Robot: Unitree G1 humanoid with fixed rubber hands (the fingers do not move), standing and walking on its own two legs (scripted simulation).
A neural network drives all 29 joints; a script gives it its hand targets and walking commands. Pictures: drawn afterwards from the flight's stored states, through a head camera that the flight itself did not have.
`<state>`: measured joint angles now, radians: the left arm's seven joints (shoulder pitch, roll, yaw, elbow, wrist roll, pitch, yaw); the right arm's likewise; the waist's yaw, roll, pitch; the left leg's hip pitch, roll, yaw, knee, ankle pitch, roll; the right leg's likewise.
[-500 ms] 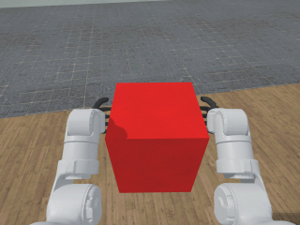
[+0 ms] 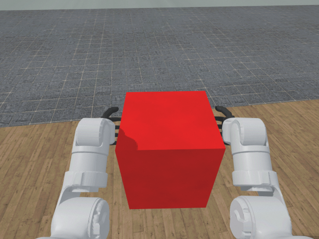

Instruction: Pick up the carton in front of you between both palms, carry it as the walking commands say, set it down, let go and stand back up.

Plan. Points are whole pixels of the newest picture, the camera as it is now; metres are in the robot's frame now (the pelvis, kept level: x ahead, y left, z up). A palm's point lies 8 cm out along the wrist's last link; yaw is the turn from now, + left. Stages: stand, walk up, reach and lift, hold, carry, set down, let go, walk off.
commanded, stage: carry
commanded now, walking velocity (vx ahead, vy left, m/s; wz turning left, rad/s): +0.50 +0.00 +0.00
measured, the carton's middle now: (166, 150) +0.34 +0.00 +0.06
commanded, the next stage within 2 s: none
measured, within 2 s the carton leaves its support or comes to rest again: neither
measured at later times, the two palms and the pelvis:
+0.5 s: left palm (133, 88) +0.57 +0.11 +0.10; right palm (220, 93) +0.57 -0.19 +0.09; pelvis +0.21 -0.02 -0.04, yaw +1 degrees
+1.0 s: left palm (128, 59) +0.84 +0.17 +0.07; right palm (194, 58) +0.85 -0.13 +0.08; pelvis +0.48 -0.01 -0.07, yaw +0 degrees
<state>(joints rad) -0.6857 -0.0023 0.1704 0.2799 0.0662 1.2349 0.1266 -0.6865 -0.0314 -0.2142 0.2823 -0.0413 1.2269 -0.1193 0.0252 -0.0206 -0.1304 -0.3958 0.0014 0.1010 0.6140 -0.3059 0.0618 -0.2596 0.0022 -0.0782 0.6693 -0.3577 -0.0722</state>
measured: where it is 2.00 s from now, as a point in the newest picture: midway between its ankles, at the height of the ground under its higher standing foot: (156, 179)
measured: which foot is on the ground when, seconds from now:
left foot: down 0.00-0.48, up 0.50-0.96, down 0.98-1.00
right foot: down 0.00-0.06, up 0.08-0.46, down 0.48-0.96, up 0.98-1.00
